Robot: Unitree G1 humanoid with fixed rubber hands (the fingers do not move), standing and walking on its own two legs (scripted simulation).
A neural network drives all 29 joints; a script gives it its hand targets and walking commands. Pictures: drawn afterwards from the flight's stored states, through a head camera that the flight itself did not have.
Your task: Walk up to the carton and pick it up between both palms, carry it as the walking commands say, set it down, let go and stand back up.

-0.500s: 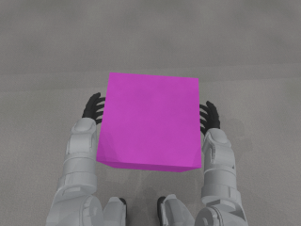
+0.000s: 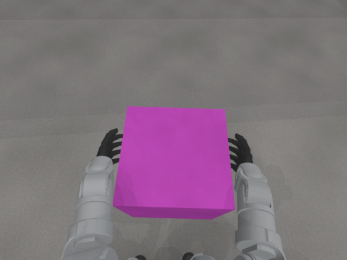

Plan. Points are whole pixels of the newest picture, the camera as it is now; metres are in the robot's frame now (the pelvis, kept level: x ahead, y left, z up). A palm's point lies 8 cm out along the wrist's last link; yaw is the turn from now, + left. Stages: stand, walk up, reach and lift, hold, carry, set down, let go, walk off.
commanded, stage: reach and lift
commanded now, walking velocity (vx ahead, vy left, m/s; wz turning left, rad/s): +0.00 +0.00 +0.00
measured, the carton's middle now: (173, 168) +0.35 -0.03 -0.09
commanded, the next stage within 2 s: none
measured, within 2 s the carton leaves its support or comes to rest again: neither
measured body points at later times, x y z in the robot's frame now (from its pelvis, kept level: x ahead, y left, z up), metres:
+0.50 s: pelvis +0.01 +0.00 +0.02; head +0.01 +0.00 +0.47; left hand +0.34 +0.13 +0.04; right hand +0.30 -0.20 +0.05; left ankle +0.03 +0.11 -0.73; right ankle +0.02 -0.14 -0.73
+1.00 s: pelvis +0.02 -0.01 +0.02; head -0.01 +0.00 +0.47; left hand +0.32 +0.15 +0.05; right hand +0.31 -0.19 +0.06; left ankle +0.03 +0.11 -0.73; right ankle +0.02 -0.14 -0.73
